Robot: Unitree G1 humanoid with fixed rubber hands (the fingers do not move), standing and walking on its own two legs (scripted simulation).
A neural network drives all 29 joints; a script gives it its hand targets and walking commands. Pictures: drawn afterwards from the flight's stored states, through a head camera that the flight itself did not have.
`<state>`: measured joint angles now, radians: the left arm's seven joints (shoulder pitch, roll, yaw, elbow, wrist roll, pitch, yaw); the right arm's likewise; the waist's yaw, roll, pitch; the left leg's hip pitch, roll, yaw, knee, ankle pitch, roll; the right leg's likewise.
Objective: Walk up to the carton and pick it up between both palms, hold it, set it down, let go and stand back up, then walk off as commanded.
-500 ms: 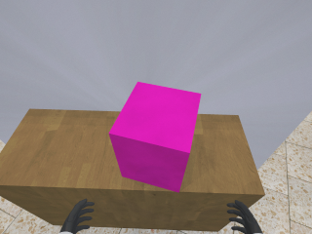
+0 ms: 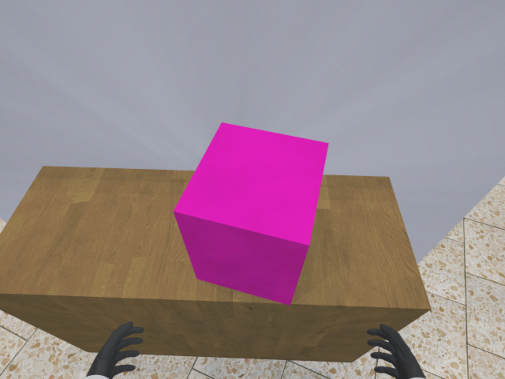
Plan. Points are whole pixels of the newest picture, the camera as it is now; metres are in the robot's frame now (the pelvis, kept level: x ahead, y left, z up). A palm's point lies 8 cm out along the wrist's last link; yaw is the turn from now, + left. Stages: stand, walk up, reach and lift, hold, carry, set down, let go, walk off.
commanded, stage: stand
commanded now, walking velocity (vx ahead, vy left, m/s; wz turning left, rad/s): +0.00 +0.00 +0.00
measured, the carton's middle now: (257, 217) +0.40 +0.01 -0.02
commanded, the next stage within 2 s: walk up in 0.44 s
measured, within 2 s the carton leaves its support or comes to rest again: neither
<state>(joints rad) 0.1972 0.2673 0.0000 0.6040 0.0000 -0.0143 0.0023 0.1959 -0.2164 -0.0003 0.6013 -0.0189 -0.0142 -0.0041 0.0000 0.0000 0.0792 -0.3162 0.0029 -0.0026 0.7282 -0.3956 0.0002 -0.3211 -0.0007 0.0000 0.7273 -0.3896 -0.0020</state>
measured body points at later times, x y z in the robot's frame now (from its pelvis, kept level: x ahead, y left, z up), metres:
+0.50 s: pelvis +0.00 +0.00 +0.00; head +0.02 +0.00 +0.45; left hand +0.16 +0.25 -0.09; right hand +0.16 -0.24 -0.09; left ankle +0.00 +0.12 -0.72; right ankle +0.00 -0.12 -0.72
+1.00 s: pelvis -0.07 +0.04 -0.03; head +0.01 +0.05 +0.41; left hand +0.06 +0.32 -0.14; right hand +0.05 -0.24 -0.13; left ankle -0.07 +0.14 -0.72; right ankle -0.04 -0.10 -0.67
